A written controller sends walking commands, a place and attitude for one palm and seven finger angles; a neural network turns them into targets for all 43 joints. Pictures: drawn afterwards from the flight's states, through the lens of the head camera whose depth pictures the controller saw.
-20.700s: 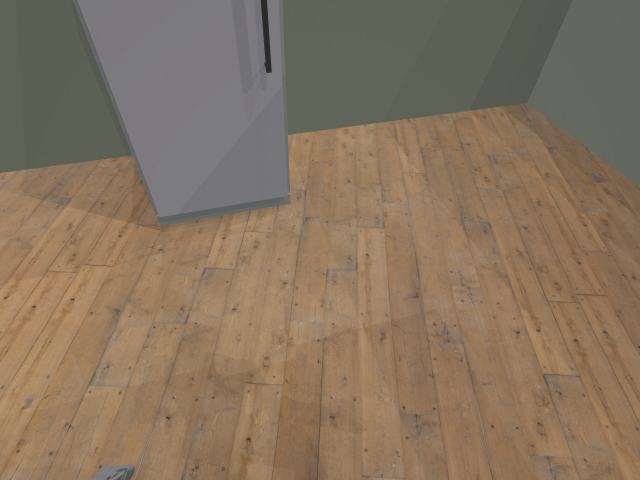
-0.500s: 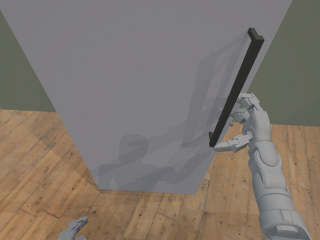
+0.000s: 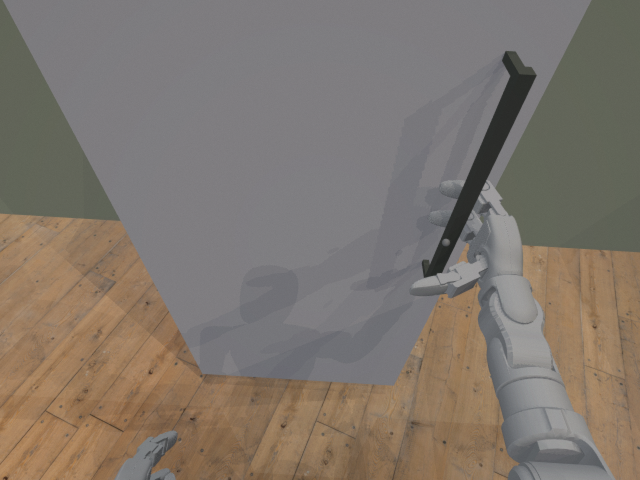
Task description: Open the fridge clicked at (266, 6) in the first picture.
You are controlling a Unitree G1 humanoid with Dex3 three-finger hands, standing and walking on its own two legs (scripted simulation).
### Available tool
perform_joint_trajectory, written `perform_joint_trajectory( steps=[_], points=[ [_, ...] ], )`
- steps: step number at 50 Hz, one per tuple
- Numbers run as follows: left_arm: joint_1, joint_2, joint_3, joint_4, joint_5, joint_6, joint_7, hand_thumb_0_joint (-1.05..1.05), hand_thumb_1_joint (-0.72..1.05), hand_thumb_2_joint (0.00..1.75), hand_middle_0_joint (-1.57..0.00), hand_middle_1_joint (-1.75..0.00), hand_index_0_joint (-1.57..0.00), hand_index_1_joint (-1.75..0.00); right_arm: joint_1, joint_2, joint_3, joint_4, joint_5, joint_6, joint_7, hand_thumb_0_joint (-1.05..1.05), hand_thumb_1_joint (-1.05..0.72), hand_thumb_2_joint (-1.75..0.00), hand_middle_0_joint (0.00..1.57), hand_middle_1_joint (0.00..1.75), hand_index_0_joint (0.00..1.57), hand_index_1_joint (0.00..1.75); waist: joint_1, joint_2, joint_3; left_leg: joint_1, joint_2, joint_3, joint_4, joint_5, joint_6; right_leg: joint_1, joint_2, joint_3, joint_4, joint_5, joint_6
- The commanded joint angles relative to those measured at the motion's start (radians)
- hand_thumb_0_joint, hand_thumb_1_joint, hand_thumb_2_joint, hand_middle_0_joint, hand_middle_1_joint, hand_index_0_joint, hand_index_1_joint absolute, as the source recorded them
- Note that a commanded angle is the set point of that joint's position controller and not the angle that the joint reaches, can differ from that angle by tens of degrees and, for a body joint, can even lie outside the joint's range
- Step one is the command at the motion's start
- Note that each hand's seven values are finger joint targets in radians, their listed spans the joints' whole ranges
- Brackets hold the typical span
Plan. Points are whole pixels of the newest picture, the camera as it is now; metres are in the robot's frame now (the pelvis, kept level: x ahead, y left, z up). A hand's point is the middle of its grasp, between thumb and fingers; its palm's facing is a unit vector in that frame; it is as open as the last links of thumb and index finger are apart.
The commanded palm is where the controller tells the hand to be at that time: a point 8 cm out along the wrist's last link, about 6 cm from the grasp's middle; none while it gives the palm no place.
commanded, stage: slide the fingers in behind the handle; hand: right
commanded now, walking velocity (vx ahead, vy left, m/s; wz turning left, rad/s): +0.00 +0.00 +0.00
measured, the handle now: (460, 199) +0.46 -0.13 +0.12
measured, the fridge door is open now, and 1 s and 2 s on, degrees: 0 0 0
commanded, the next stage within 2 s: grip the handle and tug to test in 0.34 s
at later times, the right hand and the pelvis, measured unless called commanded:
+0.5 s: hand (447, 236) +0.41 -0.11 +0.10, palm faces -0.06 +1.00 -0.01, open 13.9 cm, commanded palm +0.38 -0.17 +0.10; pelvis +0.00 +0.00 +0.00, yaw +0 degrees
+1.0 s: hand (457, 239) +0.41 -0.13 +0.10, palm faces -0.05 +1.00 -0.02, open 7.4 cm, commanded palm +0.38 -0.18 +0.10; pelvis +0.00 +0.00 +0.00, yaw +0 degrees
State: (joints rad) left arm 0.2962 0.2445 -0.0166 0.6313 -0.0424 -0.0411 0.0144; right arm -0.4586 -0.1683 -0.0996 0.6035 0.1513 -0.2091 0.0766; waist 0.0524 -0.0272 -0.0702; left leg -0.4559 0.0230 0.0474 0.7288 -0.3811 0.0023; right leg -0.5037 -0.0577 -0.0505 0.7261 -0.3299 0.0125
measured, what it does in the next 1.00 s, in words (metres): stands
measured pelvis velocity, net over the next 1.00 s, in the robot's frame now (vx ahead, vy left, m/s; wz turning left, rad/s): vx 0.00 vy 0.00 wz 0.00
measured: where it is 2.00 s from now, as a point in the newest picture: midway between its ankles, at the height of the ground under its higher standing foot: outside the picture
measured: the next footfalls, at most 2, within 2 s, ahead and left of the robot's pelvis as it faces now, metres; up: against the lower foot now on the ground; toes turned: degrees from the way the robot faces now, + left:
none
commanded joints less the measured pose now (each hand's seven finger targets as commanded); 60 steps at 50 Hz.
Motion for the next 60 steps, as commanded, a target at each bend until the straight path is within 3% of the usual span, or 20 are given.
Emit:
perform_joint_trajectory(
  steps=[1,3,5,7,11,16,19,20,22,25,27,33,40,43,49,50,52,54,55,60],
  points=[
    [-0.020,0.121,0.048,-0.126,0.001,-0.040,0.007,0.00,0.90,0.90,-0.20,-0.30,-0.20,-0.30,-0.401,-0.147,-0.045,-0.225,-0.006,-0.078,-0.014,0.00,0.50,-0.30,0.30,1.20,0.30,1.20,0.003,0.061,-0.272,0.073,-0.044,-0.011,-0.110,0.335,0.004,0.177,0.058,0.025,-0.078,0.192,-0.043],
    [-0.020,0.122,0.048,-0.125,0.001,-0.038,0.007,0.00,0.90,0.90,-0.20,-0.30,-0.20,-0.30,-0.401,-0.158,-0.052,-0.238,-0.005,-0.086,-0.009,0.00,0.50,-0.30,0.30,1.20,0.30,1.20,-0.003,0.025,-0.283,0.075,-0.045,-0.011,-0.108,0.332,0.010,0.188,0.060,0.026,-0.078,0.193,-0.039],
    [-0.018,0.122,0.049,-0.126,0.000,-0.040,0.008,0.00,0.90,0.90,-0.20,-0.30,-0.20,-0.30,-0.400,-0.135,-0.035,-0.236,0.007,-0.089,0.001,0.00,0.50,-0.30,0.30,1.20,0.30,1.20,0.004,0.052,-0.283,0.081,-0.047,-0.008,-0.114,0.335,0.008,0.196,0.057,0.024,-0.075,0.198,-0.042],
    [-0.023,0.121,0.049,-0.126,-0.003,-0.042,0.009,0.00,0.90,0.90,-0.20,-0.30,-0.20,-0.30,-0.389,-0.124,-0.029,-0.231,0.015,-0.087,0.010,0.00,0.50,-0.30,0.30,1.20,0.30,1.20,0.003,0.028,-0.282,0.072,-0.049,-0.008,-0.115,0.331,0.009,0.199,0.058,0.024,-0.079,0.190,-0.039],
    [-0.013,0.129,0.049,-0.113,-0.004,-0.039,0.015,0.00,0.90,0.90,-0.20,-0.30,-0.20,-0.30,-0.409,-0.147,-0.048,-0.164,0.017,-0.074,0.014,0.00,0.50,-0.30,0.30,1.20,0.30,1.20,0.014,0.094,-0.232,0.054,-0.048,-0.011,-0.131,0.291,0.002,0.161,0.059,0.027,-0.083,0.147,-0.044],
    [-0.011,0.124,0.050,-0.111,-0.002,-0.040,0.015,0.00,0.90,0.90,-0.20,-0.30,-0.20,-0.30,-0.466,-0.138,-0.036,-0.183,0.008,-0.088,0.008,0.00,0.50,-0.30,0.30,1.20,0.30,1.20,0.011,0.021,-0.287,0.052,-0.046,-0.013,-0.119,0.292,0.008,0.199,0.061,0.029,-0.079,0.164,-0.042],
    [-0.004,0.125,0.050,-0.108,0.001,-0.041,0.013,0.00,0.90,0.90,-0.20,-0.30,-0.20,-0.30,-0.455,-0.164,-0.067,-0.177,0.012,-0.096,0.001,0.00,0.50,-0.30,0.30,1.20,0.30,1.20,0.004,0.035,-0.302,0.073,-0.047,-0.013,-0.112,0.333,0.008,0.192,0.062,0.027,-0.074,0.192,-0.040],
    [0.005,0.131,0.051,-0.104,0.004,-0.038,0.012,0.00,0.90,0.90,-0.20,-0.30,-0.20,-0.30,-0.430,-0.200,-0.098,-0.158,0.008,-0.099,-0.003,0.00,0.50,-0.30,0.30,1.20,0.30,1.20,-0.003,0.076,-0.307,0.092,-0.047,-0.010,-0.108,0.343,0.008,0.181,0.060,0.030,-0.072,0.205,-0.042],
    [-0.001,0.128,0.052,-0.114,0.001,-0.034,0.010,0.00,0.90,0.90,-0.20,-0.30,-0.20,-0.30,-0.408,-0.187,-0.089,-0.156,0.007,-0.097,0.002,0.00,0.50,-0.30,0.30,1.20,0.30,1.20,-0.003,0.082,-0.298,0.097,-0.047,-0.015,-0.111,0.354,0.004,0.166,0.061,0.021,-0.077,0.197,-0.042],
    [-0.002,0.129,0.052,-0.116,0.001,-0.029,0.009,0.00,0.90,0.90,-0.20,-0.30,-0.20,-0.30,-0.410,-0.189,-0.084,-0.157,0.001,-0.092,0.007,0.00,0.36,-0.36,0.32,1.22,0.32,1.22,-0.002,0.050,-0.287,0.091,-0.046,-0.017,-0.113,0.347,0.006,0.166,0.061,0.017,-0.074,0.195,-0.043],
    [-0.004,0.124,0.051,-0.121,-0.002,-0.029,0.008,0.00,0.90,0.90,-0.20,-0.30,-0.20,-0.30,-0.425,-0.149,-0.047,-0.178,0.001,-0.092,0.013,0.00,0.27,-0.40,0.32,1.23,0.32,1.23,0.005,0.017,-0.291,0.076,-0.048,-0.012,-0.110,0.355,0.009,0.184,0.060,0.019,-0.075,0.204,-0.041],
    [0.000,0.125,0.056,-0.118,-0.004,-0.035,0.006,0.00,0.90,0.90,-0.20,-0.30,-0.20,-0.30,-0.432,-0.096,-0.003,-0.203,0.014,-0.090,0.017,0.00,-0.01,-0.52,0.35,1.27,0.35,1.27,0.017,0.038,-0.296,0.051,-0.055,0.001,-0.106,0.357,0.009,0.217,0.055,0.031,-0.072,0.223,-0.039],
    [0.001,0.130,0.051,-0.117,0.006,-0.026,0.007,0.00,0.90,0.90,-0.20,-0.30,-0.20,-0.30,-0.403,-0.186,-0.085,-0.169,-0.007,-0.083,-0.011,0.00,-0.34,-0.66,0.39,1.32,0.39,1.32,-0.007,0.068,-0.283,0.090,-0.047,-0.010,-0.110,0.344,0.008,0.170,0.062,0.024,-0.078,0.203,-0.044],
    [-0.005,0.124,0.048,-0.119,0.004,-0.026,0.009,0.00,0.90,0.90,-0.20,-0.30,-0.20,-0.30,-0.436,-0.168,-0.065,-0.179,-0.005,-0.089,0.003,0.00,-0.48,-0.72,0.41,1.34,0.41,1.34,0.002,0.038,-0.280,0.076,-0.049,-0.012,-0.110,0.343,0.009,0.175,0.061,0.022,-0.076,0.195,-0.042],
    [-0.006,0.127,0.050,-0.121,0.000,-0.028,0.015,0.00,0.90,0.90,-0.20,-0.30,-0.20,-0.30,-0.434,-0.166,-0.066,-0.187,0.025,-0.094,0.041,0.00,-0.76,-0.84,0.44,1.38,0.44,1.38,0.005,0.043,-0.313,0.100,-0.050,-0.015,-0.110,0.388,0.008,0.188,0.063,0.019,-0.069,0.223,-0.043],
    [-0.002,0.129,0.053,-0.121,-0.001,-0.028,0.016,0.00,0.90,0.90,-0.20,-0.30,-0.20,-0.30,-0.419,-0.168,-0.067,-0.179,0.027,-0.093,0.045,0.00,-0.81,-0.86,0.44,1.39,0.44,1.39,0.008,0.072,-0.311,0.101,-0.051,-0.013,-0.110,0.390,0.007,0.186,0.060,0.021,-0.063,0.229,-0.046],
    [-0.002,0.129,0.051,-0.114,-0.004,-0.030,0.015,0.00,0.90,0.90,-0.20,-0.30,-0.20,-0.30,-0.450,-0.148,-0.042,-0.176,0.027,-0.090,0.054,0.00,-0.90,-0.90,0.45,1.40,0.45,1.40,0.019,0.037,-0.287,0.068,-0.052,-0.007,-0.110,0.370,0.007,0.188,0.059,0.026,-0.066,0.216,-0.042],
    [-0.003,0.130,0.051,-0.109,-0.005,-0.031,0.015,0.00,0.90,0.90,-0.20,-0.30,-0.20,-0.30,-0.453,-0.140,-0.036,-0.149,0.025,-0.082,0.056,0.00,-0.90,-0.90,0.45,1.40,0.45,1.40,0.024,0.014,-0.261,0.035,-0.052,-0.006,-0.117,0.333,0.009,0.188,0.060,0.027,-0.065,0.190,-0.042],
    [0.006,0.137,0.052,-0.105,-0.001,-0.028,0.016,0.00,0.90,0.90,-0.20,-0.30,-0.20,-0.30,-0.452,-0.177,-0.067,-0.141,0.025,-0.081,0.051,0.00,-0.90,-0.90,0.45,1.40,0.45,1.40,0.019,0.059,-0.266,0.049,-0.052,-0.003,-0.116,0.319,0.008,0.175,0.059,0.033,-0.066,0.184,-0.043],
    [0.003,0.136,0.049,-0.107,0.002,-0.024,0.018,0.00,0.90,0.90,-0.20,-0.30,-0.20,-0.30,-0.478,-0.201,-0.091,-0.132,0.014,-0.078,0.024,0.00,-0.90,-0.90,0.45,1.40,0.45,1.40,0.011,0.046,-0.273,0.047,-0.050,-0.003,-0.111,0.290,0.010,0.167,0.059,0.038,-0.072,0.172,-0.041]
  ],
)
